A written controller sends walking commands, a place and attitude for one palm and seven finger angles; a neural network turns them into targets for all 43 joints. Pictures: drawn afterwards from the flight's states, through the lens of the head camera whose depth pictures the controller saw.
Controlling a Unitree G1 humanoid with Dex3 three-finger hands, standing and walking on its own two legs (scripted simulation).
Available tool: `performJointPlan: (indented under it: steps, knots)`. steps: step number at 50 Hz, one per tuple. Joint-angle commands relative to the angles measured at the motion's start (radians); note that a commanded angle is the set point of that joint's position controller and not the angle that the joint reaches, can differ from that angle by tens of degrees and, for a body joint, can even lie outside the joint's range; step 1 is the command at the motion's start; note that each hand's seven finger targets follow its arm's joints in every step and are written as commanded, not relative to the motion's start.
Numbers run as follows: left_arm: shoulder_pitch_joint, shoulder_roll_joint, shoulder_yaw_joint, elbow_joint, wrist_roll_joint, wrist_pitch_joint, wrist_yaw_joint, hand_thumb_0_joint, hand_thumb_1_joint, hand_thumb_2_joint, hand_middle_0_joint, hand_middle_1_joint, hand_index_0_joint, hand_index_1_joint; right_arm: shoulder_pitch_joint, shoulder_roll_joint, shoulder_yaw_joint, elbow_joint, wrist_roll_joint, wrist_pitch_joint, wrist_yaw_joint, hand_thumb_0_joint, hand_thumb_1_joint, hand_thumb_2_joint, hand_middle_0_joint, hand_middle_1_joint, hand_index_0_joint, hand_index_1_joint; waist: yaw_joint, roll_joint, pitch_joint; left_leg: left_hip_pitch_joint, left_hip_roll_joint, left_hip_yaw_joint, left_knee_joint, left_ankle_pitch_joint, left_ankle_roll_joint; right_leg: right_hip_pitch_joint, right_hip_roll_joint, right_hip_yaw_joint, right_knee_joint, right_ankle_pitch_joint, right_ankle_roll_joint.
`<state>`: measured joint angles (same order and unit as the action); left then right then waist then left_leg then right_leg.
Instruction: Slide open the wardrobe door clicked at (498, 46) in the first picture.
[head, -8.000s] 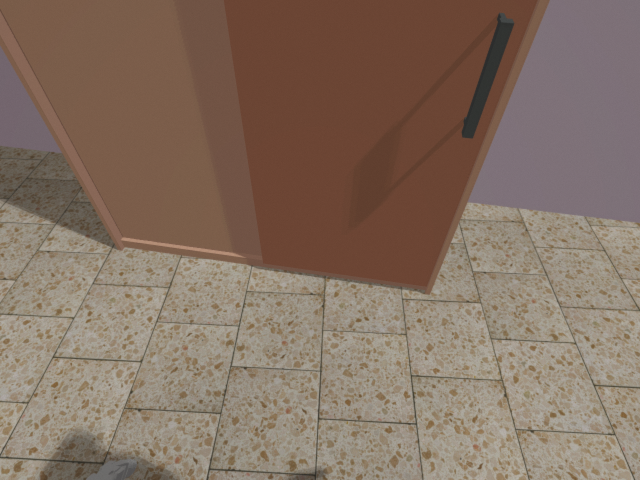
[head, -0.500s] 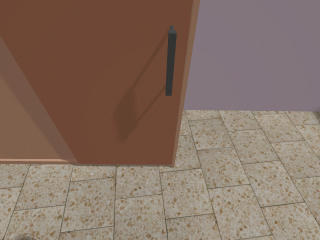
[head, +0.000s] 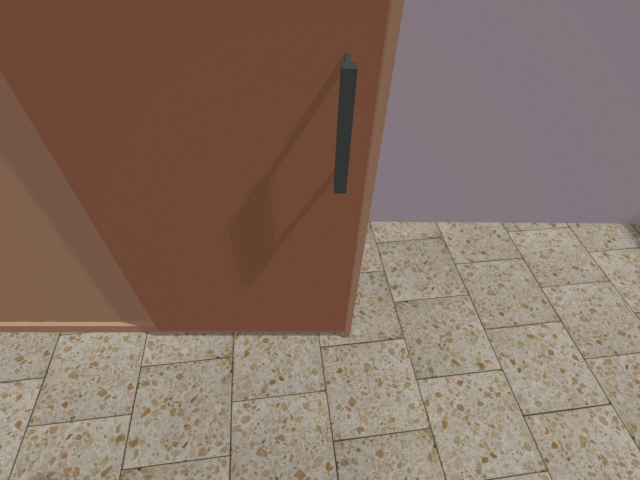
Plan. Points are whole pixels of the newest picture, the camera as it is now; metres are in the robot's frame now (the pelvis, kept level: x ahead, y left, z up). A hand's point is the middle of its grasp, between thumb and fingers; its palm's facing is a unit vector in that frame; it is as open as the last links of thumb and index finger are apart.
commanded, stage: shuffle to correct the standing spot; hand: right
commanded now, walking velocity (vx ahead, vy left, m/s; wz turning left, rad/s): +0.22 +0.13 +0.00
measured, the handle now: (343, 128) +0.67 +0.00 +0.09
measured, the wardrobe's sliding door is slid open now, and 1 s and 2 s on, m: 0.00 0.00 0.00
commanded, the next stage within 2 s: come to a stop and stand still in 0.66 s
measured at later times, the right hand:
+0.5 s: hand out of the picture +0.14 -0.16 -0.18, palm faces +0.01 +0.98 -0.20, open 7.3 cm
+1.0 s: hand (380, 439) +0.23 -0.08 -0.19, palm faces +0.06 +0.99 -0.16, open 7.3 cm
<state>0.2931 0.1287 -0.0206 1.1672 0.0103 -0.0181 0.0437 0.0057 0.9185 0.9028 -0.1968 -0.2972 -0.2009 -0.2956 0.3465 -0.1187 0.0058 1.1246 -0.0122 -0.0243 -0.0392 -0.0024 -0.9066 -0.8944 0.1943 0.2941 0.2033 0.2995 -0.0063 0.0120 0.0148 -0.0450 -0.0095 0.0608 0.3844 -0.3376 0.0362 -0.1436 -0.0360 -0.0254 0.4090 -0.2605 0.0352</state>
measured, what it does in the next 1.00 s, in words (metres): walks ahead: left foot, then right foot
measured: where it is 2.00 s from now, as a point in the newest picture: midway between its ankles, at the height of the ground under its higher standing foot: outside the picture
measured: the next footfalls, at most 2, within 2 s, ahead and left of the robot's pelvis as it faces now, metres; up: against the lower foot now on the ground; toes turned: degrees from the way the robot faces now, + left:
left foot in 0.52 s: +0.25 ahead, +0.21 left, +0.00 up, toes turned +4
right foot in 0.82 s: +0.26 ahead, -0.02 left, +0.00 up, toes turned -9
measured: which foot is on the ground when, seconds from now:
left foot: down 0.00-0.26, up 0.28-0.50, down 0.52-1.00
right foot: down 0.00-0.54, up 0.56-0.80, down 0.82-1.00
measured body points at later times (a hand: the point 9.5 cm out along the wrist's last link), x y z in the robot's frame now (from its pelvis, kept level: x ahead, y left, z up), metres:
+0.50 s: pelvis +0.09 +0.04 -0.02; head +0.14 +0.04 +0.43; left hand -0.01 +0.24 -0.17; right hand +0.14 -0.21 -0.17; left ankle +0.17 +0.17 -0.73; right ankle -0.03 -0.14 -0.74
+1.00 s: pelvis +0.22 +0.09 -0.01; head +0.25 +0.07 +0.44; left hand +0.32 +0.30 -0.15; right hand +0.23 -0.13 -0.17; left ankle +0.21 +0.21 -0.74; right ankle +0.22 -0.01 -0.74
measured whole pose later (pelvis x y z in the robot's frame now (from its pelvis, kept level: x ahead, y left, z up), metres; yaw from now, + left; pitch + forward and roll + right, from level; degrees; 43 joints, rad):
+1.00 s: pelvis +0.22 +0.09 -0.01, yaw +0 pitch +0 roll +0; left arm 0.13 0.11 0.01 1.01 0.01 -0.03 0.04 -0.01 0.92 0.90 -0.20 -0.30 -0.20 -0.30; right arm 0.27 -0.17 -0.03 1.06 -0.02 0.00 -0.02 0.01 -0.93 -0.89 0.20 0.29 0.20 0.30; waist -0.03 0.05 0.07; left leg -0.24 0.05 0.07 0.57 -0.25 -0.01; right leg -0.23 -0.04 -0.15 0.53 -0.29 -0.03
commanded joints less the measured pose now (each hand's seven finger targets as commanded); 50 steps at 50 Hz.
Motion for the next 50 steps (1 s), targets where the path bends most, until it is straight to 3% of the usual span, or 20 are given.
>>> performJointPlan:
  steps: [1,5,8,10,12,13,15,19,24,25,26,27,28,31,38,40,41,42,45,50]
  knots:
    - [0.081,0.094,0.027,-0.012,0.007,0.000,0.000,0.000,0.900,0.900,-0.200,-0.300,-0.200,-0.300,0.114,-0.091,-0.030,-0.003,-0.006,0.005,0.004,0.000,-0.900,-0.900,0.200,0.300,0.200,0.300,-0.002,0.021,0.103,-0.120,0.100,-0.073,-0.048,0.026,0.021,-0.030,-0.061,0.019,0.008,0.037,-0.069]
    - [0.053,0.077,0.036,-0.047,0.013,0.000,-0.008,0.000,0.900,0.900,-0.200,-0.300,-0.200,-0.300,0.144,-0.109,-0.048,-0.006,-0.010,0.010,0.018,0.000,-0.900,-0.900,0.200,0.300,0.200,0.300,-0.012,0.067,0.193,-0.129,0.126,-0.155,-0.082,-0.167,0.071,-0.198,-0.030,-0.020,0.118,-0.111,-0.069]
    - [0.034,0.055,0.040,-0.077,0.014,-0.012,-0.010,0.000,0.900,0.900,-0.200,-0.300,-0.200,-0.300,0.174,-0.126,-0.063,-0.005,-0.012,0.004,0.019,0.000,-0.900,-0.900,0.200,0.300,0.200,0.300,-0.006,0.122,0.189,-0.100,0.205,-0.242,-0.092,-0.037,0.134,-0.257,-0.007,-0.088,0.254,-0.140,-0.062]
    - [0.106,0.053,0.041,-0.060,0.013,-0.023,-0.010,0.000,0.900,0.900,-0.200,-0.300,-0.200,-0.300,0.138,-0.122,-0.062,-0.015,-0.012,0.001,0.021,0.000,-0.900,-0.900,0.200,0.300,0.200,0.300,0.043,0.040,0.149,-0.151,0.174,-0.152,0.050,0.151,0.130,-0.116,-0.016,-0.092,0.142,-0.101,-0.079]
    - [0.389,0.178,0.075,0.038,0.033,-0.043,0.010,0.000,0.900,0.900,-0.200,-0.300,-0.200,-0.300,0.050,-0.061,-0.051,-0.066,-0.007,-0.008,0.035,0.000,-0.900,-0.900,0.200,0.300,0.200,0.300,0.136,-0.329,0.055,-0.505,-0.011,0.063,0.594,0.072,0.029,0.276,-0.287,0.313,-0.027,0.397,-0.219]
    - [0.450,0.195,0.070,0.064,0.036,-0.036,0.025,0.000,0.900,0.900,-0.200,-0.300,-0.200,-0.300,-0.043,-0.079,-0.053,-0.114,-0.011,-0.013,0.033,0.000,-0.900,-0.900,0.200,0.300,0.200,0.300,0.152,-0.321,0.103,-0.675,-0.016,-0.004,0.803,-0.245,0.036,0.305,-0.408,0.414,-0.063,0.641,-0.302]
    - [0.350,0.157,0.063,0.024,0.032,-0.045,0.028,0.000,0.900,0.900,-0.200,-0.300,-0.200,-0.300,-0.104,-0.079,-0.066,-0.143,-0.015,-0.008,0.046,0.000,-0.900,-0.900,0.200,0.300,0.200,0.300,0.096,-0.063,0.164,-0.737,0.088,-0.109,0.873,-0.168,0.043,0.187,-0.439,0.364,-0.085,0.529,-0.300]
    - [0.142,0.162,0.063,-0.042,0.029,-0.063,0.018,0.000,0.900,0.900,-0.200,-0.300,-0.200,-0.300,-0.078,-0.035,-0.071,-0.162,-0.007,0.018,0.079,0.000,-0.900,-0.900,0.200,0.300,0.200,0.300,0.006,-0.185,0.179,-0.548,0.128,-0.040,0.609,-0.063,0.013,-0.036,-0.298,0.108,-0.178,0.249,-0.198]
    - [0.100,0.207,0.089,-0.059,0.020,-0.034,-0.003,0.000,0.900,0.900,-0.200,-0.300,-0.200,-0.300,0.094,-0.094,-0.092,-0.094,-0.007,0.000,0.074,0.000,-0.900,-0.900,0.200,0.300,0.200,0.300,-0.075,-0.107,0.056,-0.092,0.008,0.123,0.224,0.128,0.005,-0.146,-0.168,-0.039,0.072,0.231,-0.113]
    - [0.117,0.184,0.085,-0.060,0.015,-0.031,-0.013,0.000,0.900,0.900,-0.200,-0.300,-0.200,-0.300,0.191,-0.148,-0.101,-0.063,-0.010,-0.011,0.064,0.000,-0.900,-0.900,0.200,0.300,0.200,0.300,-0.116,0.009,-0.006,0.064,0.028,0.081,0.164,0.137,0.015,-0.214,-0.113,-0.079,0.255,0.179,-0.084]
    - [0.169,0.097,0.069,-0.076,0.003,-0.032,-0.023,0.000,0.900,0.900,-0.200,-0.300,-0.200,-0.300,0.265,-0.255,-0.123,-0.048,-0.013,-0.018,0.046,0.000,-0.900,-0.900,0.200,0.300,0.200,0.300,-0.134,0.286,-0.118,0.202,0.264,-0.213,0.046,0.094,0.081,-0.350,-0.020,-0.124,0.550,-0.127,-0.054]
    - [0.137,0.072,0.064,-0.120,-0.006,-0.022,-0.018,0.000,0.900,0.900,-0.200,-0.300,-0.200,-0.300,0.266,-0.297,-0.122,-0.059,0.000,-0.012,0.038,0.000,-0.900,-0.900,0.200,0.300,0.200,0.300,-0.121,0.347,-0.161,0.167,0.423,-0.500,-0.105,0.075,0.171,-0.412,0.017,-0.054,0.815,-0.412,-0.063]
    - [0.070,0.081,0.072,-0.132,-0.004,-0.016,-0.020,0.000,0.900,0.900,-0.200,-0.300,-0.200,-0.300,0.170,-0.292,-0.115,-0.080,-0.003,-0.008,0.034,0.000,-0.900,-0.900,0.200,0.300,0.200,0.300,-0.107,0.340,-0.099,0.031,0.414,-0.526,-0.145,-0.063,0.198,-0.456,-0.026,0.003,0.932,-0.377,-0.071]
    - [0.029,0.062,0.071,-0.138,0.019,-0.003,-0.034,0.000,0.900,0.900,-0.200,-0.300,-0.200,-0.300,-0.072,-0.181,-0.085,-0.145,-0.019,-0.008,0.012,0.000,-0.900,-0.900,0.200,0.300,0.200,0.300,0.006,0.093,0.045,-0.290,0.346,-0.267,-0.150,-0.108,0.161,-0.362,-0.104,-0.001,0.816,-0.235,-0.059]
    - [0.086,0.043,0.054,-0.130,0.017,-0.013,-0.030,0.000,0.900,0.900,-0.200,-0.300,-0.200,-0.300,-0.060,-0.175,-0.072,-0.115,-0.007,-0.003,0.024,0.000,-0.900,-0.900,0.200,0.300,0.200,0.300,0.046,0.088,0.005,-0.297,0.206,-0.104,-0.069,0.071,0.135,-0.049,-0.019,-0.143,0.174,-0.016,-0.027]
    - [0.125,0.099,0.058,-0.115,0.014,-0.032,-0.020,0.000,0.900,0.900,-0.200,-0.300,-0.200,-0.300,-0.038,-0.100,-0.054,-0.117,0.000,0.000,0.031,0.000,-0.900,-0.900,0.200,0.300,0.200,0.300,0.054,-0.087,0.002,-0.347,0.117,-0.048,0.111,0.092,0.056,0.080,-0.123,0.000,-0.015,0.132,-0.049]
    - [0.127,0.181,0.067,-0.127,0.022,-0.033,-0.010,0.000,0.900,0.900,-0.200,-0.300,-0.200,-0.300,-0.016,-0.058,-0.047,-0.129,0.005,0.003,0.033,0.000,-0.900,-0.900,0.200,0.300,0.200,0.300,0.047,-0.265,0.001,-0.393,0.051,0.024,0.239,-0.006,-0.009,0.080,-0.318,0.219,-0.075,0.362,-0.143]
    - [0.072,0.194,0.066,-0.140,0.021,-0.020,0.000,0.000,0.900,0.900,-0.200,-0.300,-0.200,-0.300,-0.026,-0.077,-0.047,-0.133,-0.001,0.009,0.028,0.000,-0.900,-0.900,0.200,0.300,0.200,0.300,0.036,-0.245,0.019,-0.367,0.044,0.015,0.337,-0.183,-0.031,0.017,-0.391,0.260,-0.091,0.545,-0.218]
    - [-0.074,0.144,0.047,-0.162,0.012,-0.022,0.015,0.000,0.900,0.900,-0.200,-0.300,-0.200,-0.300,-0.003,-0.085,-0.045,-0.098,-0.003,0.020,0.017,0.000,-0.900,-0.900,0.200,0.300,0.200,0.300,-0.015,-0.254,0.049,-0.306,0.094,-0.035,0.327,-0.135,-0.047,-0.008,-0.285,0.079,-0.028,0.894,-0.198]
    - [-0.058,0.159,0.094,-0.187,0.000,0.007,0.011,0.000,0.900,0.900,-0.200,-0.300,-0.200,-0.300,0.017,-0.166,-0.063,-0.107,-0.012,0.007,0.001,0.000,-0.900,-0.900,0.200,0.300,0.200,0.300,0.005,-0.021,-0.086,-0.160,0.139,-0.075,0.137,0.663,-0.042,0.082,-0.141,-0.034,0.136,0.749,-0.073]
